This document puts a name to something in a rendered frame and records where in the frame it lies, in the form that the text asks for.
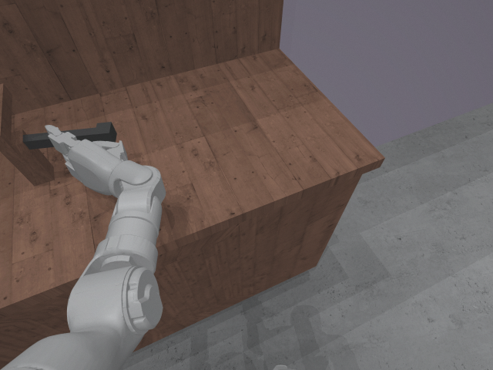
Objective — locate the robot left upper arm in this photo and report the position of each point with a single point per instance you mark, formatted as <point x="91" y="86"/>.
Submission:
<point x="109" y="313"/>

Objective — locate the counter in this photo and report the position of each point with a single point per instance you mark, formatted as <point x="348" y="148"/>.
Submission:
<point x="257" y="163"/>

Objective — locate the left robot hand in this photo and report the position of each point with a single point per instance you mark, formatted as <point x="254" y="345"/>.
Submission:
<point x="89" y="162"/>

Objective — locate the tap lever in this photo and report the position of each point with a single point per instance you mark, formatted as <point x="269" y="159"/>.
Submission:
<point x="102" y="132"/>

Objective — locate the left robot forearm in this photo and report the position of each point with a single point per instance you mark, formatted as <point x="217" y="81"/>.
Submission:
<point x="134" y="226"/>

